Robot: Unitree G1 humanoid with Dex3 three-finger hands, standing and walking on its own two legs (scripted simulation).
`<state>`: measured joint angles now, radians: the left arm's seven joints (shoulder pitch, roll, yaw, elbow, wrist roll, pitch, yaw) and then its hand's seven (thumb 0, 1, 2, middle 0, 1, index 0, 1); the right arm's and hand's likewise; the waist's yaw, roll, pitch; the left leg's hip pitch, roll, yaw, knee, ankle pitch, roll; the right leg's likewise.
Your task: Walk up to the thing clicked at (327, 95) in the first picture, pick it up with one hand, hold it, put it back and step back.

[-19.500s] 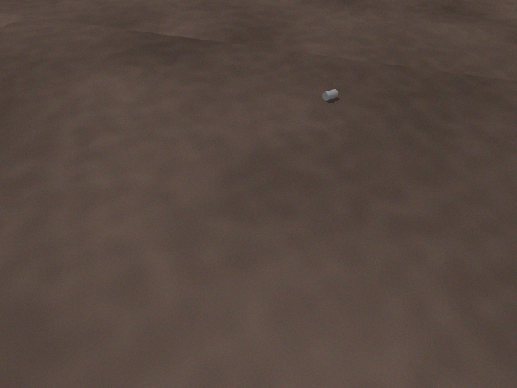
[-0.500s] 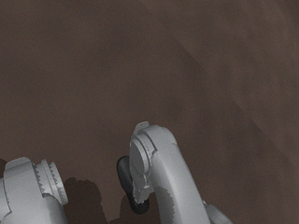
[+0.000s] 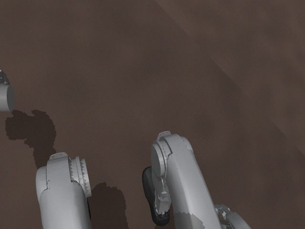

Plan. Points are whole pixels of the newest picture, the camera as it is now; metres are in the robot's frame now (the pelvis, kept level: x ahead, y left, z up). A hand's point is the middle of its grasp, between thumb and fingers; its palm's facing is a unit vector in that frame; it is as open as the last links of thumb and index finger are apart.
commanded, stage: settle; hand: left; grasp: from above
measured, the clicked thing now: out of the picture +0.47 +0.34 -0.19
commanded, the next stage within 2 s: lift in 0.18 s
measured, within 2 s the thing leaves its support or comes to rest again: neither
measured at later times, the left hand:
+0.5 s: hand out of the picture +0.46 +0.33 -0.11, palm faces -0.47 -0.06 -0.88, open 9.3 cm
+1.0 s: hand out of the picture +0.39 +0.32 +0.04, palm faces -0.46 -0.07 -0.89, open 9.3 cm
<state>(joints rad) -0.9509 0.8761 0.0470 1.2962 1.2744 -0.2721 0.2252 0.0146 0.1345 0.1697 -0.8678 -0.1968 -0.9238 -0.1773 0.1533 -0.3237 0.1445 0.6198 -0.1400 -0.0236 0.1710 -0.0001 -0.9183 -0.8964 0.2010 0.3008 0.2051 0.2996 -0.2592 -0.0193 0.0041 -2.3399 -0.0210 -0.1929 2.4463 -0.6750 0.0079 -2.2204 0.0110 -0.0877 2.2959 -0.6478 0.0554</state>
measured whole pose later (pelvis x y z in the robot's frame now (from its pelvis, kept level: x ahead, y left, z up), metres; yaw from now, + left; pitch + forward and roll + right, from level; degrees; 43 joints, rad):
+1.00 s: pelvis -0.01 +0.00 +0.13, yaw +6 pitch +32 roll -7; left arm -0.61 0.70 -0.01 0.81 1.05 -0.25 -0.02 -0.01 0.13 0.26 -0.82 -0.25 -0.86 -0.26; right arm 0.16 -0.27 0.02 0.62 -0.01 0.08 0.05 0.00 -0.92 -0.90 0.20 0.30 0.21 0.30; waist -0.13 0.04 -0.16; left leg -1.95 0.00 -0.10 2.03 -0.64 0.01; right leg -1.89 -0.01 -0.02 1.94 -0.61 0.06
